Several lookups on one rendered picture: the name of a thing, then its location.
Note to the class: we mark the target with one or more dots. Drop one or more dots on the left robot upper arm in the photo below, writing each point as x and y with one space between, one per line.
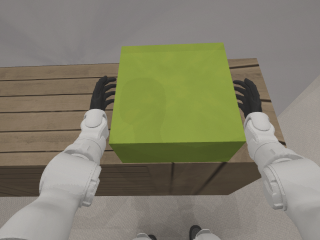
71 183

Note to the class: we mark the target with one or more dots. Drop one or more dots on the right robot shin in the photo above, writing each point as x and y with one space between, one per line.
203 231

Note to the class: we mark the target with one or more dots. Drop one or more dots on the robot right foot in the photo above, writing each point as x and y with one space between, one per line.
193 231

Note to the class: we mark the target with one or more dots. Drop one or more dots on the right robot forearm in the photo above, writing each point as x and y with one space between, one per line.
263 147

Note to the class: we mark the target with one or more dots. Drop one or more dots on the robot left hand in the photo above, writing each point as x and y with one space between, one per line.
98 99

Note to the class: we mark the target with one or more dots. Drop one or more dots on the right robot upper arm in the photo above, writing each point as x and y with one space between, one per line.
294 187

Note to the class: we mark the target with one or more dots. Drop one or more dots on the robot right hand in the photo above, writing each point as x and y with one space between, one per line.
251 100

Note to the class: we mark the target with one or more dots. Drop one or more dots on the pedestal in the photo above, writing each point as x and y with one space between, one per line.
41 111

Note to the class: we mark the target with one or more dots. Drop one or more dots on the left robot forearm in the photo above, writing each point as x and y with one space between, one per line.
90 144

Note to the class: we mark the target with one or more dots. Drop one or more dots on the carton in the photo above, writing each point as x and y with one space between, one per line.
175 103

